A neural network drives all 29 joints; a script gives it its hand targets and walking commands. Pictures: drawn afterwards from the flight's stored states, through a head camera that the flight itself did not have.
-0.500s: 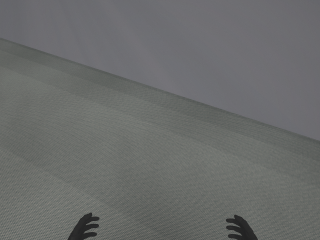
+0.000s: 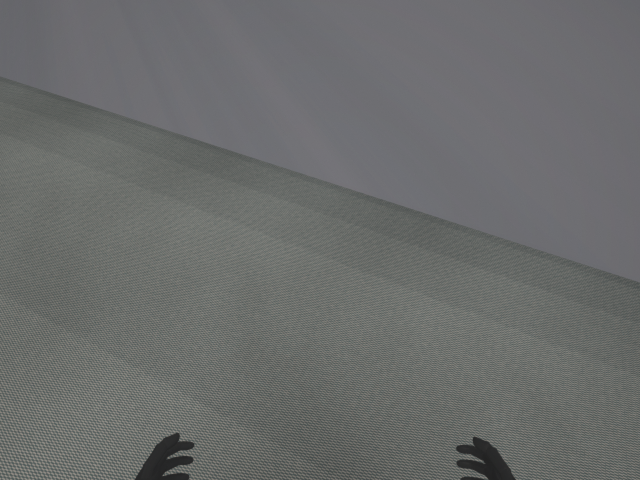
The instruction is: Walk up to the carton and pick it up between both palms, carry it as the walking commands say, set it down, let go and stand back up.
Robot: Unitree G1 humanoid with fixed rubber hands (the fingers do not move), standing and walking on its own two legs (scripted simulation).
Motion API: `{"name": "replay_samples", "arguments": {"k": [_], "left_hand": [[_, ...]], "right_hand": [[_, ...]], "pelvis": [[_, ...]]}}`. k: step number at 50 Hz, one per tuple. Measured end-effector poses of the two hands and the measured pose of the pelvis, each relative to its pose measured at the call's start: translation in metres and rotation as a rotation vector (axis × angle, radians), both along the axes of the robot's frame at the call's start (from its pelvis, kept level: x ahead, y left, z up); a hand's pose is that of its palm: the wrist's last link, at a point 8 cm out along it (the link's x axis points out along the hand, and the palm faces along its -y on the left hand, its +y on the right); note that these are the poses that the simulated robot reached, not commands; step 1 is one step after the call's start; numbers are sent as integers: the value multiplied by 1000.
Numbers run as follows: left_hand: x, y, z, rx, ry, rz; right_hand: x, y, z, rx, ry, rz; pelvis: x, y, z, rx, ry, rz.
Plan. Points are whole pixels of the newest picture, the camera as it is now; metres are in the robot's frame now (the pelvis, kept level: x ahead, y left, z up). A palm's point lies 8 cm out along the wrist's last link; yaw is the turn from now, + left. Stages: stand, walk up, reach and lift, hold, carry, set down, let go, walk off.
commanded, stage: stand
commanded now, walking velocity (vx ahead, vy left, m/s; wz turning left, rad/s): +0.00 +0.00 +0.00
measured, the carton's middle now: out of the picture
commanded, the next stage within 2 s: walk up in 0.88 s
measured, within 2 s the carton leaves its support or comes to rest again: neither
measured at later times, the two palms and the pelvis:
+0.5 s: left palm out of the picture +0.11 +0.23 -0.10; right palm out of the picture +0.11 -0.23 -0.10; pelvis +0.00 +0.00 +0.00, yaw +0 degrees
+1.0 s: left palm out of the picture +0.08 +0.23 -0.11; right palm out of the picture +0.08 -0.23 -0.11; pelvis +0.00 +0.00 +0.01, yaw +0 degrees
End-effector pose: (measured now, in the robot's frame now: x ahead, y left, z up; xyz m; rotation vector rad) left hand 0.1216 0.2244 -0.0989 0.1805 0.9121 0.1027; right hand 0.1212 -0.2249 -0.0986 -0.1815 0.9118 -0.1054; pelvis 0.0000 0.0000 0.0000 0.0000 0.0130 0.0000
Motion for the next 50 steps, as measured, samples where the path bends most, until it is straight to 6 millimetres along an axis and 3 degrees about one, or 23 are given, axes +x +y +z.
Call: {"name": "replay_samples", "arguments": {"k": [30, 50], "left_hand": [[-18, 4, -5, 3, 61, 38], [-43, 8, -12, 7, 147, 73]], "right_hand": [[-18, -4, -6, -3, 63, -36], [-42, -7, -12, -7, 148, -68]], "pelvis": [[0, 0, 3, 0, -8, 0], [0, 0, 7, 0, -17, 0]]}}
